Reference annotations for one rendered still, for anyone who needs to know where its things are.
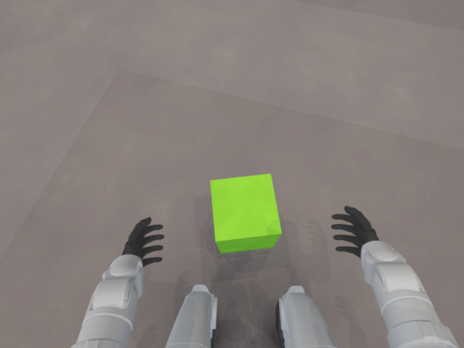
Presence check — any robot thigh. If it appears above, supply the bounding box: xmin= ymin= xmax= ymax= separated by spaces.
xmin=279 ymin=293 xmax=339 ymax=348
xmin=165 ymin=291 xmax=218 ymax=348

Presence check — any right robot hand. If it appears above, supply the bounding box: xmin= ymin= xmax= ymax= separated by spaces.
xmin=331 ymin=206 xmax=379 ymax=259

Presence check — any left robot hand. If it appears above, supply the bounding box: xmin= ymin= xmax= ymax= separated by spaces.
xmin=122 ymin=217 xmax=164 ymax=268

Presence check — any carton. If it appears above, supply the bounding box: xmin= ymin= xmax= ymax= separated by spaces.
xmin=210 ymin=174 xmax=282 ymax=254

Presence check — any robot right forearm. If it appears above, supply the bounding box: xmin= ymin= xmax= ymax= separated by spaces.
xmin=361 ymin=241 xmax=459 ymax=348

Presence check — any right robot thigh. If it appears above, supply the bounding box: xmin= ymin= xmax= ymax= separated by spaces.
xmin=279 ymin=293 xmax=339 ymax=348

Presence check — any robot left forearm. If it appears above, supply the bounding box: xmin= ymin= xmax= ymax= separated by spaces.
xmin=71 ymin=254 xmax=144 ymax=348

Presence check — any left robot thigh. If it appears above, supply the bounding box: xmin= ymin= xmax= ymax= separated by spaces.
xmin=165 ymin=291 xmax=218 ymax=348

